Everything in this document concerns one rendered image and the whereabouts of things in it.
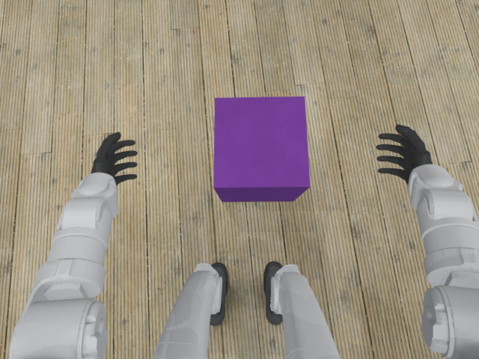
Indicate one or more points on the robot right thigh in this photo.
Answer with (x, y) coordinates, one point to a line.
(306, 333)

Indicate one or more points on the carton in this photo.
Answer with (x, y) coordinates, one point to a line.
(260, 149)

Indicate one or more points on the right robot upper arm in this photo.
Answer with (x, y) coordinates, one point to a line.
(450, 321)

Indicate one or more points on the robot left forearm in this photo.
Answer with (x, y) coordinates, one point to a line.
(74, 268)

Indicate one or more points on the robot right forearm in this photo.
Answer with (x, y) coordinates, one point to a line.
(449, 227)

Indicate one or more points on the robot left hand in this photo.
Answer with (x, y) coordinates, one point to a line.
(106, 159)

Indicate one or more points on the robot right foot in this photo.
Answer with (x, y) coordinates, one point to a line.
(269, 272)

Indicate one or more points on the left robot upper arm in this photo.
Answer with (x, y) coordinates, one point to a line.
(62, 329)

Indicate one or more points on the robot right hand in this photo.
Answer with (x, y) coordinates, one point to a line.
(413, 151)

